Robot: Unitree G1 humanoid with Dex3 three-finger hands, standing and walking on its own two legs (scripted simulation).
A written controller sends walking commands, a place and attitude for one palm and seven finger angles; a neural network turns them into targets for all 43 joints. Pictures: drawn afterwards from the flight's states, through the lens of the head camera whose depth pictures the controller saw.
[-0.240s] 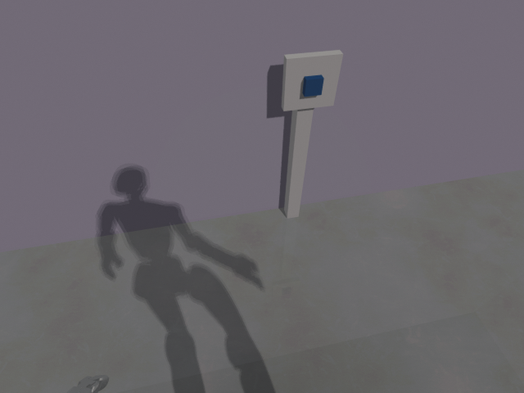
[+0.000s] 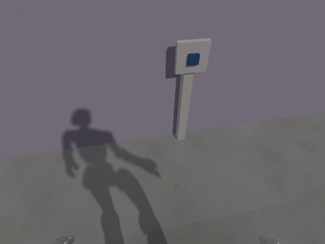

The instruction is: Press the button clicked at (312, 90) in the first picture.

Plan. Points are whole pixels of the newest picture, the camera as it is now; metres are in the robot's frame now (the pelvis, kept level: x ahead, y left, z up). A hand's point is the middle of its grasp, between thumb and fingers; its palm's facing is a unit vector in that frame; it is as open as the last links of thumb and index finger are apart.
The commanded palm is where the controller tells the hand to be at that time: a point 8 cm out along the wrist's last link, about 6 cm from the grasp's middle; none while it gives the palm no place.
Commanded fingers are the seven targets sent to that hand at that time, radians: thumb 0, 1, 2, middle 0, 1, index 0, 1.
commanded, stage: stand and wait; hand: left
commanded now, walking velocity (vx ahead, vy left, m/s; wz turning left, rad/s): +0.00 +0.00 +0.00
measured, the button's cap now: (193, 59) +1.01 -0.10 -0.04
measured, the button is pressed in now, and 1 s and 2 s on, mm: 0 0 0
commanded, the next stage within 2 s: look at it before walking up in 0.68 s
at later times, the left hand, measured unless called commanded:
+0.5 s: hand out of the picture +0.04 +0.24 -0.15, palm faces -0.01 -0.94 -0.34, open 7.4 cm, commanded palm none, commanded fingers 0.00 0.90 0.90 -0.20 -0.30 -0.20 -0.30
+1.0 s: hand out of the picture +0.03 +0.23 -0.15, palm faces -0.02 -0.95 -0.32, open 7.4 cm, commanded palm none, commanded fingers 0.00 0.90 0.90 -0.20 -0.30 -0.20 -0.30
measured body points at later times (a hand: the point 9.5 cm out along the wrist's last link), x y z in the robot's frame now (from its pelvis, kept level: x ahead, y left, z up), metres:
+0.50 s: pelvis -0.03 -0.01 +0.01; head -0.03 -0.02 +0.45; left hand +0.04 +0.28 -0.13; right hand +0.04 -0.31 -0.13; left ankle -0.02 +0.12 -0.74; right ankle -0.02 -0.13 -0.74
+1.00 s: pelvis -0.03 -0.01 +0.01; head -0.04 -0.01 +0.46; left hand +0.03 +0.28 -0.13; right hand +0.03 -0.30 -0.13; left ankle -0.02 +0.12 -0.74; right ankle -0.02 -0.13 -0.74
